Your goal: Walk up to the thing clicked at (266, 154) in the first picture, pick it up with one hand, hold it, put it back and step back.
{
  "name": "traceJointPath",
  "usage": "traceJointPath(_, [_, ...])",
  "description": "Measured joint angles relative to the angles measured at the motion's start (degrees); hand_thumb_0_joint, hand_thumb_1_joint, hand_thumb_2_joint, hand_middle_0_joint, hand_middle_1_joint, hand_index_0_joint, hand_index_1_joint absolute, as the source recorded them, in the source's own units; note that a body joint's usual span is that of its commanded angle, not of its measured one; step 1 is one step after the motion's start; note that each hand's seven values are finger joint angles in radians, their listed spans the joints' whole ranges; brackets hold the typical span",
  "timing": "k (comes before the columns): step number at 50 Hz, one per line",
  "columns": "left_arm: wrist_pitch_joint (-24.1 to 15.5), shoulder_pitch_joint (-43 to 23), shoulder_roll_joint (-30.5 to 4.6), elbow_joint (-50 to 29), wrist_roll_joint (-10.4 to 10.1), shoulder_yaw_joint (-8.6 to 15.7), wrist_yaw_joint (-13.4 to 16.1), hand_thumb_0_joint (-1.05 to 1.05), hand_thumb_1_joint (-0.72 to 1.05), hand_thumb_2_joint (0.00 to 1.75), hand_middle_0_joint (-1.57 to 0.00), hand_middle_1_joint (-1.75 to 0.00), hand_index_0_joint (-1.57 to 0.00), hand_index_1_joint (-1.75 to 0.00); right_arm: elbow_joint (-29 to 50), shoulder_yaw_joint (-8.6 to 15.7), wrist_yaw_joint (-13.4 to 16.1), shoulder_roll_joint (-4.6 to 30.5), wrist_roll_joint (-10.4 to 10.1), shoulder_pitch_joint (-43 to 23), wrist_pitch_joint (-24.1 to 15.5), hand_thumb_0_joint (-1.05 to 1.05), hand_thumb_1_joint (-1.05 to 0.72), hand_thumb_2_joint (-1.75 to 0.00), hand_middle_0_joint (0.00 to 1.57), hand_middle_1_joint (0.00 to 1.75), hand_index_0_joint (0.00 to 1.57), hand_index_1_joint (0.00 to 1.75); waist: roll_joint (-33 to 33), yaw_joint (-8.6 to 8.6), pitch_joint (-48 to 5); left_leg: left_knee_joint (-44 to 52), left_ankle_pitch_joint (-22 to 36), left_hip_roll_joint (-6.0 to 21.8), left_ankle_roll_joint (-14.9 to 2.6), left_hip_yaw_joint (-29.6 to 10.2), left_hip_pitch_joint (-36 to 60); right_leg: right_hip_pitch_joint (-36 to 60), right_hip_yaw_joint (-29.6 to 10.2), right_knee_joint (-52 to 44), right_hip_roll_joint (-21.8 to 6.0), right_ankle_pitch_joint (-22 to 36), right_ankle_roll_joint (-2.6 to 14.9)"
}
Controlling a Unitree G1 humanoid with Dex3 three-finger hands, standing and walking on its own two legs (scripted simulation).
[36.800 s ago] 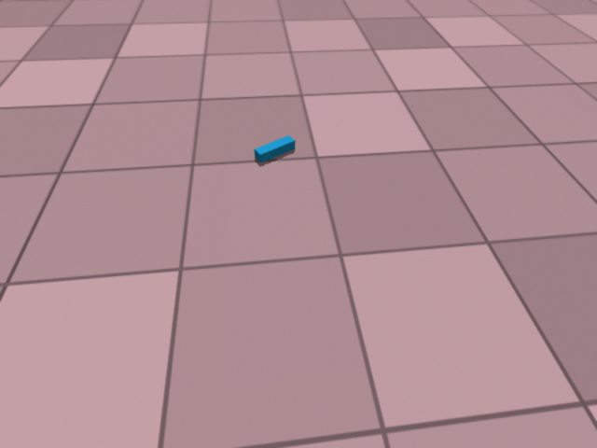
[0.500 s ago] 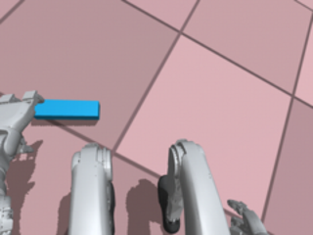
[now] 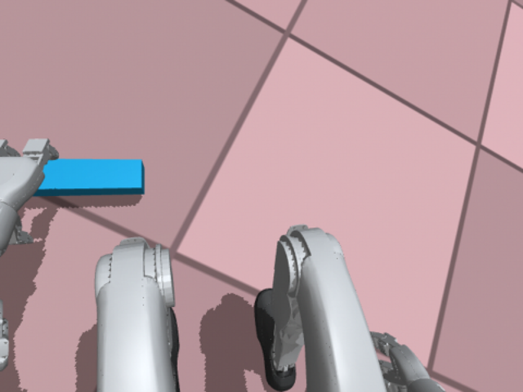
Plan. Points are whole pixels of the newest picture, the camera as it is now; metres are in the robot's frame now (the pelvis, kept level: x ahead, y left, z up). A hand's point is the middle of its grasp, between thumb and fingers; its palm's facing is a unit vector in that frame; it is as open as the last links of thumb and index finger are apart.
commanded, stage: rise first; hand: left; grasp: from above
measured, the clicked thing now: (83, 177) +0.47 +0.29 -0.31
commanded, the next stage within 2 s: none
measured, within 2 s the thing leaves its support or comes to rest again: neither
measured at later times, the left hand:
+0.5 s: hand (35, 194) +0.41 +0.33 -0.19, palm faces -0.47 -0.06 -0.88, open 14.1 cm
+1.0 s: hand (41, 190) +0.42 +0.32 -0.20, palm faces -0.47 -0.07 -0.88, open 14.1 cm
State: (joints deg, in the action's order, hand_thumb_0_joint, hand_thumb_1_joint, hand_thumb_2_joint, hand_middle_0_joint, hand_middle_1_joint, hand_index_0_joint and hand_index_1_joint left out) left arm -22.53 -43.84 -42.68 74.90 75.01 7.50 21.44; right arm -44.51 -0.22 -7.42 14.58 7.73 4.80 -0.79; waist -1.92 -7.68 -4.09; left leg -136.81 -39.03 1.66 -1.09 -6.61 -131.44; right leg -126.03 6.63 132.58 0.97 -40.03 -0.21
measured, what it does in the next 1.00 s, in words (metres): stands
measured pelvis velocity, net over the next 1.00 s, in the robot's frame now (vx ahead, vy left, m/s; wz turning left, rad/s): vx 0.00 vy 0.00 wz -0.03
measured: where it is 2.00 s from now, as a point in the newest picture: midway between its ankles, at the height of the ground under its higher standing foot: (222, 365)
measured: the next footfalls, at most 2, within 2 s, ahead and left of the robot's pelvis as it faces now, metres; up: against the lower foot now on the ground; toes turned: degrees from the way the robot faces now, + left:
none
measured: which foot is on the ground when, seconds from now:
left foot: down 0.00-1.00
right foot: down 0.00-1.00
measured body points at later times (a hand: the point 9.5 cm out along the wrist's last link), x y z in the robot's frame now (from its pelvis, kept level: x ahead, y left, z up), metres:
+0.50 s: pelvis +0.00 +0.00 -0.01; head +0.24 +0.08 +0.36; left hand +0.43 +0.33 -0.14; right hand +0.10 -0.28 -0.13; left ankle +0.08 +0.12 -0.30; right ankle +0.10 -0.12 -0.30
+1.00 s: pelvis +0.00 +0.00 -0.02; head +0.24 +0.08 +0.35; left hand +0.44 +0.33 -0.15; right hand +0.09 -0.28 -0.13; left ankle +0.08 +0.12 -0.30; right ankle +0.10 -0.12 -0.30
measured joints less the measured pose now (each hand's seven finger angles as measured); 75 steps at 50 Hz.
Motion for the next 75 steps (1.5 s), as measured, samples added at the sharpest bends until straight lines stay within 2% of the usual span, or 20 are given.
traceJointPath(8, [-0.7, -1.1, -1.1, 2.2, 1.8, 0.4, 2.7, 0.00, -0.53, 1.02, -0.07, -0.98, -0.07, -0.98, -0.5, -0.4, -0.2, 0.1, 0.9, 0.5, 0.0, 0.01, -0.91, -0.90, 0.21, 0.30, 0.21, 0.30, -0.3, -0.91, 0.5, -1.7, -0.2, 0.2, 0.04, -0.4, -1.1, -1.2, 0.3, 1.4, 0.3, 0.1, -0.01])
traceJointPath(19, [1.5, -2.4, -1.0, 4.6, 2.1, 0.6, 4.6, 0.00, -0.52, 1.01, -0.07, -1.01, -0.08, -0.99, -0.5, -1.0, -0.2, 0.1, 1.6, 0.4, -1.2, 0.01, -0.91, -0.90, 0.21, 0.30, 0.21, 0.30, -0.4, -1.84, 0.6, -2.5, -0.6, 0.2, 0.24, -0.4, -2.0, -2.3, 0.3, 2.3, 0.3, -0.2, 0.14])
traceJointPath(31, [2.1, -3.3, -1.4, 4.9, 0.8, 0.3, 3.5, 0.00, -0.51, 1.00, -0.07, -1.02, -0.08, -1.01, -0.2, -1.4, -0.6, 0.5, 1.8, 0.0, -1.7, 0.00, -0.91, -0.90, 0.21, 0.30, 0.21, 0.30, -0.5, -2.19, 1.6, -3.1, -0.8, 0.1, 0.47, -0.8, -2.2, -2.4, 0.6, 2.8, 0.3, -0.4, 0.31])
traceJointPath(41, [1.1, -4.0, -2.4, 6.2, 1.6, 0.5, 3.9, 0.00, -0.53, 1.01, -0.07, -1.02, -0.08, -1.01, -0.3, -2.2, -0.7, 0.6, 2.2, -0.2, -1.6, 0.00, -0.91, -0.90, 0.21, 0.30, 0.21, 0.30, -0.7, -2.60, 2.1, -3.9, -0.9, 0.1, 0.49, -1.3, -2.5, -2.6, 1.0, 3.4, 0.5, -0.3, 0.25])
traceJointPath(55, [1.6, -5.6, -3.7, 8.4, 2.4, 0.6, 4.9, 0.00, -0.53, 1.02, -0.07, -1.03, -0.07, -1.02, -0.4, -3.4, -0.9, 0.4, 2.7, 0.2, -2.0, 0.00, -0.91, -0.90, 0.21, 0.30, 0.21, 0.30, -1.1, -3.69, 2.3, -4.8, -1.1, 0.1, 0.41, -1.5, -3.2, -3.1, 1.2, 4.0, 0.6, -0.4, 0.08])
traceJointPath(67, [1.9, -6.1, -5.4, 8.7, 2.1, 1.6, 3.7, 0.00, -0.54, 1.02, -0.07, -1.03, -0.07, -1.02, 0.3, -4.0, -1.1, 0.5, 3.2, 0.3, -1.9, 0.00, -0.91, -0.90, 0.21, 0.30, 0.21, 0.30, -1.0, -4.29, 2.9, -5.3, -1.2, 0.0, 0.27, -1.9, -3.5, -3.1, 1.5, 4.0, 0.7, -0.4, -0.13])
traceJointPath(75, [1.3, -4.8, -5.1, 6.7, 1.8, 1.1, 2.7, 0.00, -0.54, 1.02, -0.07, -1.03, -0.07, -1.02, 0.6, -3.8, -1.1, 0.7, 2.9, 0.9, -1.5, 0.00, -0.91, -0.90, 0.21, 0.30, 0.21, 0.30, -0.8, -3.76, 2.3, -5.1, -1.2, -0.1, 0.26, -1.9, -3.2, -2.7, 1.5, 3.8, 0.6, -0.5, -0.16])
